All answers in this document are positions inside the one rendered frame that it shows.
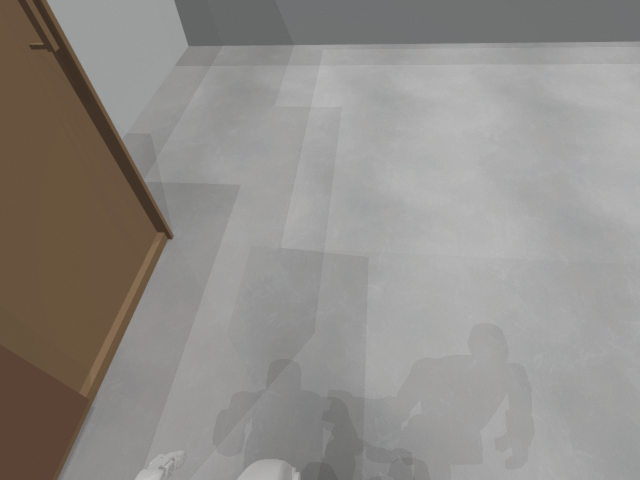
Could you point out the wardrobe door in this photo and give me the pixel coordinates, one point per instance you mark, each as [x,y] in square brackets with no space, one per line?
[38,418]
[73,234]

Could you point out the left robot thigh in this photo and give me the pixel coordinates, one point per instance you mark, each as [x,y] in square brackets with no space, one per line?
[270,469]

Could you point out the robot left hand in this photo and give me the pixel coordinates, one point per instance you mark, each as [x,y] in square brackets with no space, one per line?
[163,466]

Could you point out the handle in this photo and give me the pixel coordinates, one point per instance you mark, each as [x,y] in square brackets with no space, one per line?
[39,25]

